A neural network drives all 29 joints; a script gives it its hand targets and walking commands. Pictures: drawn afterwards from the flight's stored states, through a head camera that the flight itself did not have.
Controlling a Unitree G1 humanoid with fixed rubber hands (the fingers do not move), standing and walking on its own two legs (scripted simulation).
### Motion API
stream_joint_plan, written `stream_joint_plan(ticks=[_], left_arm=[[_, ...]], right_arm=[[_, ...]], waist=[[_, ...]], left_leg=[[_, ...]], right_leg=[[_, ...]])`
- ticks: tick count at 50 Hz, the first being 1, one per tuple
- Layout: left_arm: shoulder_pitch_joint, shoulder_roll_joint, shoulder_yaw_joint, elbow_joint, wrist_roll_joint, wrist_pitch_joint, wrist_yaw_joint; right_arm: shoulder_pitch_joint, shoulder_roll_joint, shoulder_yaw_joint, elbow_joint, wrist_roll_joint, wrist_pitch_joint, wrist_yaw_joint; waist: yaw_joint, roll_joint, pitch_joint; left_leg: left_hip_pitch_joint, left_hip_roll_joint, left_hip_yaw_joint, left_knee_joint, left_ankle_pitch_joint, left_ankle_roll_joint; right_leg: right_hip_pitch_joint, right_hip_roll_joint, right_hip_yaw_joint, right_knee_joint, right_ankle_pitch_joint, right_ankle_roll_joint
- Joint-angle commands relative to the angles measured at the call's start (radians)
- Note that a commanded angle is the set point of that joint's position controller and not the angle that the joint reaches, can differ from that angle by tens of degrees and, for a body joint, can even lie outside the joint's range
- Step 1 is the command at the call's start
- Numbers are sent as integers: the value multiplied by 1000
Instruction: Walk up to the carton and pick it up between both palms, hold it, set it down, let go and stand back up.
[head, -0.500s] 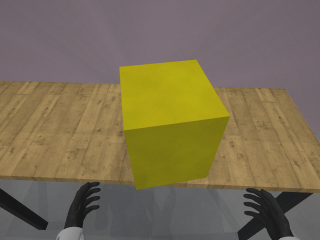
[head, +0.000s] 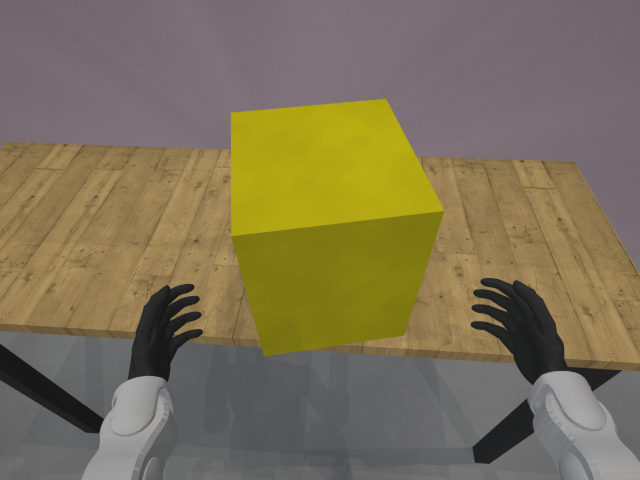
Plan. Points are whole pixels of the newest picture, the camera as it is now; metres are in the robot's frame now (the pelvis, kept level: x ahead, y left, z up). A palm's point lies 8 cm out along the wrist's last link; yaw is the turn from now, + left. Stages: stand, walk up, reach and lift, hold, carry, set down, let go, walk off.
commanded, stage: reach and lift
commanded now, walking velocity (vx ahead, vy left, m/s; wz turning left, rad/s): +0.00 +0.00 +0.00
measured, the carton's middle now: (323, 231) +0.40 +0.05 +0.09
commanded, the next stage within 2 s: none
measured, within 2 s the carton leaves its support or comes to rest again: neither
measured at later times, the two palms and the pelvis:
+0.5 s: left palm (147, 288) +0.27 +0.23 +0.12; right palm (528, 272) +0.32 -0.19 +0.12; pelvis -0.02 +0.01 +0.00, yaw -1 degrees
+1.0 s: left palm (135, 226) +0.32 +0.25 +0.17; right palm (513, 196) +0.40 -0.17 +0.17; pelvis -0.02 +0.01 +0.00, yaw +0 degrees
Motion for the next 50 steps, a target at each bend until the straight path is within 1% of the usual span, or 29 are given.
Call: stream_joint_plan(ticks=[1, 5, 8, 17, 24, 29, 34, 50], left_arm=[[-221, 87, 72, -208, -5, 14, -6], [-293, 93, 101, -226, -12, 71, -12], [-350, 93, 121, -220, -12, 117, -16], [-552, 98, 153, -212, -3, 261, 1], [-703, 106, 159, -179, 10, 343, 20], [-804, 117, 157, -142, 12, 377, 30], [-895, 134, 157, -103, 7, 398, 35], [-1144, 220, 170, 38, -20, 428, 32]], right_arm=[[-231, -129, -59, -196, 9, -6, -28], [-324, -150, -52, -200, 30, 24, -49], [-394, -166, -48, -181, 45, 52, -56], [-627, -236, -49, -94, 96, 137, -48], [-800, -286, -49, 14, 122, 178, -25], [-914, -312, -49, 94, 129, 196, -6], [-1020, -335, -46, 164, 131, 207, 7], [-1308, -383, -16, 342, 150, 232, 13]], waist=[[-2, -35, -158], [-5, -33, -226], [-9, -36, -255], [-15, -30, -347], [-13, -6, -397], [-11, 7, -430], [-9, 9, -467], [6, -7, -600]], left_leg=[[316, -73, -47, 46, 130, 65], [317, -78, -52, 56, 156, 62], [316, -78, -55, 55, 149, 62], [312, -73, -56, 59, 115, 61], [299, -67, -56, 68, 86, 59], [287, -63, -56, 76, 67, 59], [276, -62, -56, 86, 66, 58], [241, -65, -63, 126, 141, 52]], right_leg=[[-265, -41, 86, -101, 227, 63], [-233, -42, 87, -74, 319, 78], [-225, -40, 85, -63, 346, 83], [-241, -18, 71, -39, 327, 76], [-265, -1, 59, -32, 255, 62], [-276, 4, 53, -29, 216, 57], [-275, 7, 49, -24, 215, 58], [-226, 7, 39, -1, 340, 88]])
